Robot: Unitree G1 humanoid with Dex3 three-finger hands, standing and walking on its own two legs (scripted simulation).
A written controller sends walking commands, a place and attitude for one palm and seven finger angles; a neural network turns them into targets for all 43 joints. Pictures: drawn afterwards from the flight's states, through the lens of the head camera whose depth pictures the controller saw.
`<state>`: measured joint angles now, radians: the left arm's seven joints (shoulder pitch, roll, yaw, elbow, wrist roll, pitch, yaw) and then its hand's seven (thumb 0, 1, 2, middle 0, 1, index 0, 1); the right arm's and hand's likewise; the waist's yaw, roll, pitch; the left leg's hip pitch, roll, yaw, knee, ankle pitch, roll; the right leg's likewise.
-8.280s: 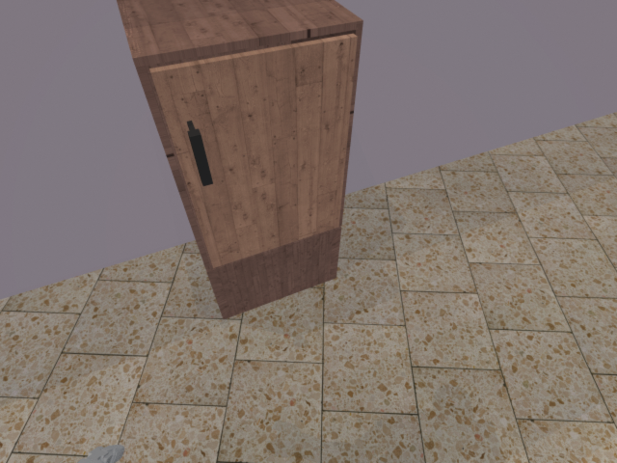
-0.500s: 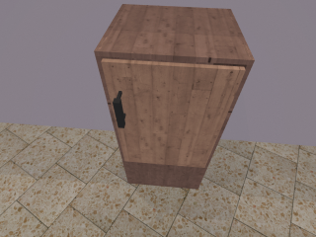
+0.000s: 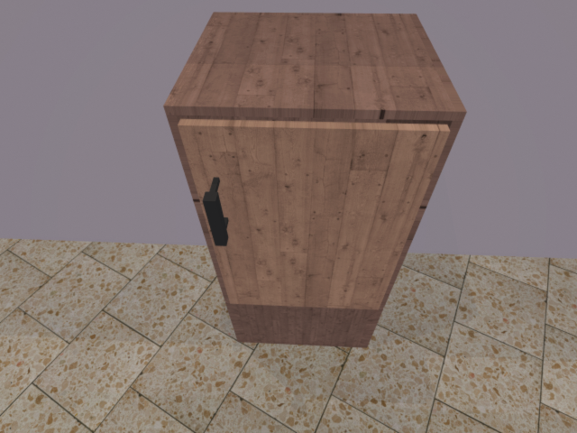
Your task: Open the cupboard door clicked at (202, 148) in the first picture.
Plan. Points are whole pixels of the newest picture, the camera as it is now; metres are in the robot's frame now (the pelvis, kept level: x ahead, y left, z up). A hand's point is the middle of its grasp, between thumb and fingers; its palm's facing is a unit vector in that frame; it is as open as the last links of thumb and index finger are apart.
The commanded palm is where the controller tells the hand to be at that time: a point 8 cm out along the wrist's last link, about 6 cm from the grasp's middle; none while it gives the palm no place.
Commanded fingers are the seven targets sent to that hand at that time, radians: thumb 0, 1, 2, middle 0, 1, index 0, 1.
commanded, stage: come to a stop and stand still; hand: left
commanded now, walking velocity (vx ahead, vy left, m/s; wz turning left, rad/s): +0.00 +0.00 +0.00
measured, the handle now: (218, 212) +0.48 +0.16 -0.01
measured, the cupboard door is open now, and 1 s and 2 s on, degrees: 0 0 0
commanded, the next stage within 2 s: look again from close up in 1.22 s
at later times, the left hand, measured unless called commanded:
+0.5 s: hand out of the picture -0.01 +0.12 -0.17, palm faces +0.04 -0.98 -0.17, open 7.3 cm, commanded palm none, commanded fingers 0.00 0.90 0.90 -0.20 -0.30 -0.20 -0.30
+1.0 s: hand out of the picture +0.00 +0.10 -0.17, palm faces +0.06 -0.98 -0.20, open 7.3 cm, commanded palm none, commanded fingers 0.00 0.90 0.90 -0.20 -0.30 -0.20 -0.30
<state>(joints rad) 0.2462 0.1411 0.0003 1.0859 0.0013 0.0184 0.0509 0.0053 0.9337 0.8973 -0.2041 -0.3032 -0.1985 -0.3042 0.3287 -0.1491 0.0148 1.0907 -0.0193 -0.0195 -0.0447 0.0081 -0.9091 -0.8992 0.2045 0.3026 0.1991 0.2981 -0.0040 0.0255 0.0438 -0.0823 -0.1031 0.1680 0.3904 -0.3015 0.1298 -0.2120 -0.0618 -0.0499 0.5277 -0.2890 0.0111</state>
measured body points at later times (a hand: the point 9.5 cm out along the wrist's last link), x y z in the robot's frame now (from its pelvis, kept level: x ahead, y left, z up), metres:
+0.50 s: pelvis +0.01 -0.04 +0.00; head +0.03 -0.04 +0.45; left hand -0.02 +0.17 -0.16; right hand +0.00 -0.25 -0.16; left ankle -0.04 +0.02 -0.74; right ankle +0.00 -0.14 -0.74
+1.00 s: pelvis +0.02 -0.07 +0.01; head +0.04 -0.07 +0.46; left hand +0.00 +0.15 -0.15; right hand +0.01 -0.27 -0.16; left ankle -0.04 +0.02 -0.74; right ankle +0.00 -0.14 -0.74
